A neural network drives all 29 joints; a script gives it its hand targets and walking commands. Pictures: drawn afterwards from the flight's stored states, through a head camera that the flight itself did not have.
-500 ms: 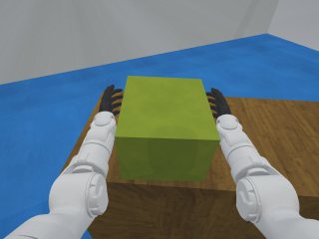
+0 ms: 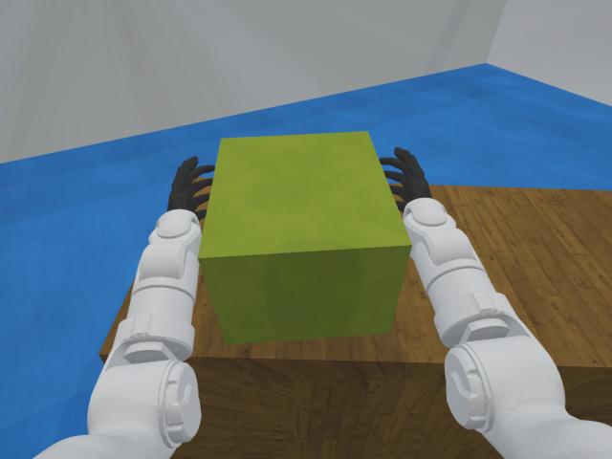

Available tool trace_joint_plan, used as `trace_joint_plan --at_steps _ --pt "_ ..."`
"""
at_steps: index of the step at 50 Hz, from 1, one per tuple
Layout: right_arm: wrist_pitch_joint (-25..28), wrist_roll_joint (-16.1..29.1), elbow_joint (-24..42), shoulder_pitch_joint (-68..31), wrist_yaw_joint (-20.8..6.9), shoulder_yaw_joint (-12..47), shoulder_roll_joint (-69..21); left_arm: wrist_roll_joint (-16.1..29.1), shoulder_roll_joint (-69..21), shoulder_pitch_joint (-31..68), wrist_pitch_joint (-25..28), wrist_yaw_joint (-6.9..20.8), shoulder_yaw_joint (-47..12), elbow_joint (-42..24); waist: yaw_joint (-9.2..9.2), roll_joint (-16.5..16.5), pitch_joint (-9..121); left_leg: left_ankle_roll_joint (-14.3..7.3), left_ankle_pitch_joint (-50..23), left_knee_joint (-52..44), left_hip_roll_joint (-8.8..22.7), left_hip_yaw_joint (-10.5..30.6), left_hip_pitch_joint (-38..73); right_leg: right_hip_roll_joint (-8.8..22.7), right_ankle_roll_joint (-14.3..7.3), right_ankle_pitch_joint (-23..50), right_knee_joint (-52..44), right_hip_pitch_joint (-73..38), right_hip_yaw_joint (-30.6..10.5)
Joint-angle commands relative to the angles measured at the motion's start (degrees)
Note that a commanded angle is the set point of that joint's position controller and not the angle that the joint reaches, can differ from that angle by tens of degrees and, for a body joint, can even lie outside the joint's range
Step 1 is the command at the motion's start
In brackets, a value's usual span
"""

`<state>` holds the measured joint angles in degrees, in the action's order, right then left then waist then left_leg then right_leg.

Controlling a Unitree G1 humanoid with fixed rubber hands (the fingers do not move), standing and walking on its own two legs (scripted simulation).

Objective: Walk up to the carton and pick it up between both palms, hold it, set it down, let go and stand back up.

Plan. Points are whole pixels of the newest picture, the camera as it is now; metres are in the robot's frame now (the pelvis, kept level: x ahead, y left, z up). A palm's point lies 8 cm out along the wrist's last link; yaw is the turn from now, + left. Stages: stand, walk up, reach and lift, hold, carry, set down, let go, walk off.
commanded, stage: reach and lift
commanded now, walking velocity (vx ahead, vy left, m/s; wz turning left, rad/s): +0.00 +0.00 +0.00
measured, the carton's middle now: (301, 230) +0.39 +0.02 +0.13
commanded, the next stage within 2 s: hold in 0.56 s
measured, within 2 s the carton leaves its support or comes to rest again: neither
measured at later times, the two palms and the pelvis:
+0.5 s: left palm (184, 206) +0.38 +0.17 +0.17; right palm (419, 200) +0.38 -0.14 +0.18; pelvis +0.00 +0.00 +0.00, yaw +0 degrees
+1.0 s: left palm (182, 198) +0.37 +0.17 +0.19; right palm (430, 192) +0.37 -0.14 +0.21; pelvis +0.00 +0.00 +0.00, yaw +0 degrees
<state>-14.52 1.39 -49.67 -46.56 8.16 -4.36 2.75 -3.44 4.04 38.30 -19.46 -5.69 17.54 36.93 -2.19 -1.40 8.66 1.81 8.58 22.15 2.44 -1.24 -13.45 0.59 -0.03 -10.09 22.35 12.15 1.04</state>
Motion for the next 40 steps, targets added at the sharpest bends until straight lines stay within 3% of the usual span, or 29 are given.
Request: trace_joint_plan --at_steps 1,5,10,11,13,18,28,30,31,32,37,40 --pt "3.32 10.37 20.53 -42.6 -3.57 16.53 -41.44 0.34 -40.8 45.68 -1.31 11.96 -26.37 -13.53 -1.46 5.21 18.19 0.67 -7.07 -3.17 -6.24 1.08 10.11 -2.72 2.86 9.65 -7.63 -13.56 -0.12" --pt "3.1 9.26 17.95 -41.86 -4.34 14.62 -40.66 -0.73 -40.5 44.84 -2.01 12.05 -25.21 -12.31 -1.28 5.77 15.62 0.49 -4.06 -4.3 -5.93 0.93 9.13 -2.74 2.33 5.64 -8.17 -11.94 0.24" --pt "2.94 9.75 20.8 -44.68 -4.28 16.08 -41.48 0.26 -40.2 45.54 -2.24 12.09 -24.78 -11.97 -1.26 3.21 17.65 -0.41 -4.25 -4.16 -6.36 0.71 9.11 -2.59 2.81 6.26 -8.04 -12.23 0.12" --pt "3.19 10.62 22.98 -44.32 -4.28 17.61 -42.88 0.61 -40.51 45.67 -2.01 11.87 -25.62 -14.58 -0.64 3.78 19.7 -0.3 -6.93 -3.63 -6.48 0.77 9.44 -2.77 2.66 9.37 -7.66 -13.31 -0.03" --pt "2.76 10.48 22.22 -42.61 -4.06 17.05 -42.0 1.33 -40.32 46.16 -2.06 11.74 -26.44 -16.68 -1.97 3.8 20.37 0.19 -8.13 -3.27 -6.32 1.2 10.22 -3.07 2.58 10.81 -7.24 -13.83 0.29" --pt "2.11 11.57 24.0 -43.5 -3.83 18.36 -41.69 1.31 -39.69 44.5 -3.1 11.73 -26.13 -15.64 -1.33 2.97 19.7 -0.14 -8.79 -3.15 -6.39 1.09 10.46 -2.92 2.85 12.27 -7.38 -14.23 0.02" --pt "0.85 11.73 24.24 -44.38 -3.61 17.77 -40.41 1.65 -38.8 45.26 -4.45 12.12 -26.47 -16.04 -1.84 3.1 18.28 -0.24 -6.88 -3.82 -6.27 0.77 10.05 -2.74 2.63 10.04 -7.81 -13.44 0.08" --pt "0.98 12.7 27.5 -44.87 -3.42 19.24 -40.82 2.88 -39.93 46.04 -4.56 11.8 -28.53 -19.31 -2.46 3.56 21.26 0.03 -9.17 -2.98 -6.4 1.23 10.98 -3.03 2.88 12.92 -7.21 -14.27 0.01" --pt "0.34 12.61 25.28 -44.41 -3.41 18.86 -40.69 2.41 -38.73 46.37 -4.53 11.82 -27.3 -18.64 -2.14 3.37 19.52 -0.14 -7.9 -3.41 -6.46 1.12 10.55 -2.79 2.83 11.97 -7.62 -14.01 -0.16" --pt "0.21 13.5 27.41 -42.92 -3.34 19.78 -41.03 3.78 -39.73 46.51 -4.6 11.51 -29.09 -22.48 -2.97 3.6 22.49 0.18 -10.93 -2.71 -6.16 1.53 11.64 -3.07 2.8 15.02 -6.73 -14.91 0.08" --pt "-1.5 12.81 24.11 -40.59 -3.1 18.59 -38.57 0.85 -37.98 42.04 -6.95 12.42 -26.18 -17.67 -2.5 3.29 16.14 -0.25 -7.11 -3.97 -6.16 1.15 11.09 -2.77 2.76 11.07 -8.13 -13.57 -0.07" --pt "-1.51 14.4 28.35 -40.71 -2.77 21.12 -39.69 2.06 -38.69 42.66 -7.18 12.33 -28.31 -22.74 -2.69 3.81 19.93 -0.09 -10.42 -3.09 -6.42 1.25 11.78 -2.94 2.98 15.23 -7.13 -15.35 -0.15"
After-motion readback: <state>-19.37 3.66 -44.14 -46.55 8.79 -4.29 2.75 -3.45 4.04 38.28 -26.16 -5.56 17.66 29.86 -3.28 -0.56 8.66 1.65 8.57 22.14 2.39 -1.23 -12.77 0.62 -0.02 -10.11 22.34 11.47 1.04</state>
